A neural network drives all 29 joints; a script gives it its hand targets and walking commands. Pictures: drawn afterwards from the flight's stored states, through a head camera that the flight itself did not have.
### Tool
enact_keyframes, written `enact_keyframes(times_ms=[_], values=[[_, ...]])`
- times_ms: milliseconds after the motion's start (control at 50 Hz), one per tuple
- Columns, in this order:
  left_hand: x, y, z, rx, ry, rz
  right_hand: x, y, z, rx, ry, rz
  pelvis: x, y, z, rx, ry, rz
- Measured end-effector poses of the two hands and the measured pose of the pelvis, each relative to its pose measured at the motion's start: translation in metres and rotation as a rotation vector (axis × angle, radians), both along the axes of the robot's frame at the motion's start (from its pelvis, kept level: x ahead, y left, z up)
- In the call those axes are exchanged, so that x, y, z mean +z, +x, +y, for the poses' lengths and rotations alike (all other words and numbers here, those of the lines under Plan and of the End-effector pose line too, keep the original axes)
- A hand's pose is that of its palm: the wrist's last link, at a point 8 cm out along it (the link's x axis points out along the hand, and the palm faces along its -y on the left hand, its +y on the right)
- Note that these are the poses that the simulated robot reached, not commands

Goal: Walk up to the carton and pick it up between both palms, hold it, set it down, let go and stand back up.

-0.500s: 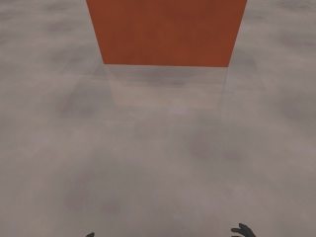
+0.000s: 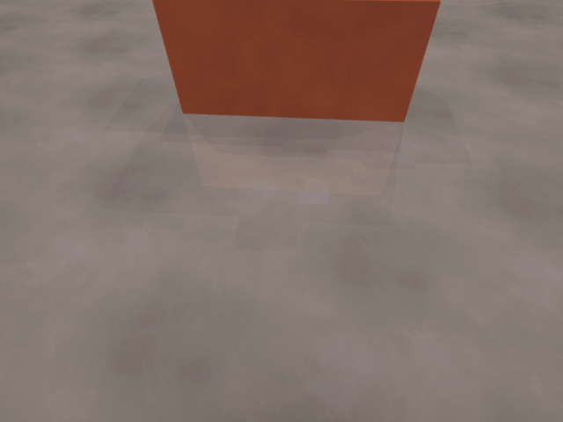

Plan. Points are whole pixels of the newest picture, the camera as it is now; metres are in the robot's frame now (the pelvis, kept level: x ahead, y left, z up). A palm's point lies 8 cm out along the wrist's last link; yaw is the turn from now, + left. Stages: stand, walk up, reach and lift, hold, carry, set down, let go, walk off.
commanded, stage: stand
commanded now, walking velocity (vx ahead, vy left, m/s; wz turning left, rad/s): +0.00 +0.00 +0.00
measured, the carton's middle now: out of the picture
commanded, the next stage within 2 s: walk up in 0.82 s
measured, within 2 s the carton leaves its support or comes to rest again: neither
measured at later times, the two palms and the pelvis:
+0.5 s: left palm out of the picture -0.03 +0.22 -0.14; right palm out of the picture -0.02 -0.21 -0.14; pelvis -0.02 +0.00 +0.01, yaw +0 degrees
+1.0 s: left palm out of the picture -0.04 +0.20 -0.14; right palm out of the picture -0.03 -0.20 -0.14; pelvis -0.01 +0.00 +0.01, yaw +1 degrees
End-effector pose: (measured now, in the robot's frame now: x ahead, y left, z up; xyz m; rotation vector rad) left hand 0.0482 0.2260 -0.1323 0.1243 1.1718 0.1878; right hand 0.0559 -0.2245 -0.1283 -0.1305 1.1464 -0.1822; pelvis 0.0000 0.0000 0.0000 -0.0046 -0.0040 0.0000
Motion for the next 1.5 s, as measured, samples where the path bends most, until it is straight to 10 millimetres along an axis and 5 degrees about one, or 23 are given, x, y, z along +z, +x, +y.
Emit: enact_keyframes(times_ms=[240,520,1060,1120,1220,1360,1420,1500], values=[[0.0,-0.03,0.007,0.019,0.013,0.082,-0.008,-0.035,0.007,-0.022,0.015,0.096,0.003,-0.007,0.004,0.002,0.001,-0.025],[-0.006,-0.076,-0.01,0.029,-0.03,0.214,-0.013,-0.075,0.016,-0.033,0.045,0.214,0.006,-0.015,0.003,0.009,0.003,-0.023],[-0.008,-0.088,-0.022,0.029,-0.053,0.279,-0.014,-0.081,0.02,-0.027,0.064,0.256,0.007,-0.009,0.0,0.003,0.007,-0.016],[0.0,-0.074,-0.018,-0.029,-0.05,0.29,-0.007,-0.08,0.003,-0.114,0.04,0.206,0.012,-0.004,-0.005,-0.047,0.0,0.002],[0.022,0.015,-0.019,-0.13,-0.006,0.094,0.005,-0.099,-0.03,-0.146,0.003,0.238,0.021,0.006,-0.025,-0.045,-0.031,0.02],[0.016,0.094,-0.061,-0.167,0.043,-0.032,-0.021,-0.088,-0.089,-0.211,0.012,0.269,-0.001,0.052,-0.076,-0.111,0.032,0.017],[0.007,0.098,-0.082,-0.135,0.074,-0.033,-0.044,-0.061,-0.11,-0.164,0.034,0.285,-0.015,0.073,-0.096,-0.084,0.013,0.006],[0.009,0.054,-0.106,-0.035,0.047,0.113,-0.03,0.021,-0.122,-0.089,0.085,0.184,0.0,0.11,-0.116,-0.099,0.066,-0.005]])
